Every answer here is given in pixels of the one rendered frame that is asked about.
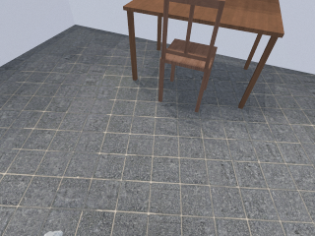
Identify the chair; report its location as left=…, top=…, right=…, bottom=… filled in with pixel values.
left=158, top=0, right=225, bottom=113

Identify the table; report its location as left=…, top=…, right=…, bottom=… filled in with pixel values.
left=123, top=0, right=284, bottom=109

